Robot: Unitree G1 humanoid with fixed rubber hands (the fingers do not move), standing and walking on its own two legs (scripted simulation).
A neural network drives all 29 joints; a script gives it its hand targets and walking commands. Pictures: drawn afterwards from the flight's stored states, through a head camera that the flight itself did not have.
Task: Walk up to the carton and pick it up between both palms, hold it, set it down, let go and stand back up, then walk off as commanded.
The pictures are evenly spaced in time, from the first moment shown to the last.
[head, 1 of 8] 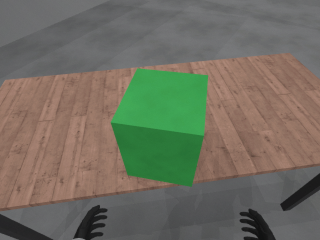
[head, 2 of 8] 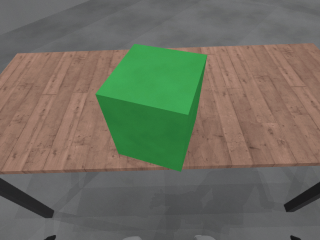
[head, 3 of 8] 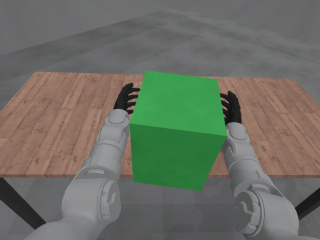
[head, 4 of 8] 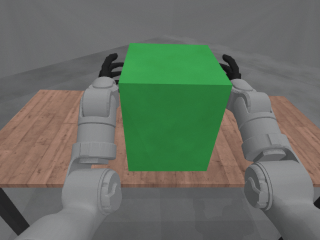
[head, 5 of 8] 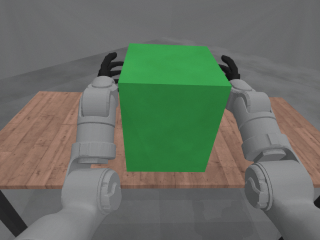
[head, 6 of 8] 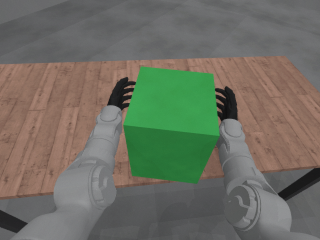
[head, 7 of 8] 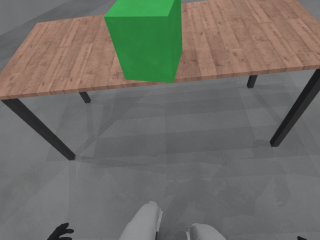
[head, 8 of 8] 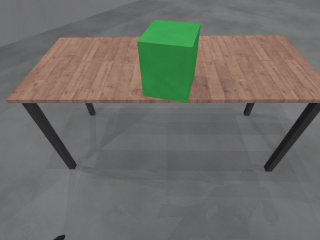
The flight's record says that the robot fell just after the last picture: no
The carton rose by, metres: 0.19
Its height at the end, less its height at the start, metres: +0.00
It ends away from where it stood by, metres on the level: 0.03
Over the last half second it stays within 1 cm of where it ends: yes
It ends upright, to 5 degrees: yes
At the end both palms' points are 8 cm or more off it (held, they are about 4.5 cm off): yes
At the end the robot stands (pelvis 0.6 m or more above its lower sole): yes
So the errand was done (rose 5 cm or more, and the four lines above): yes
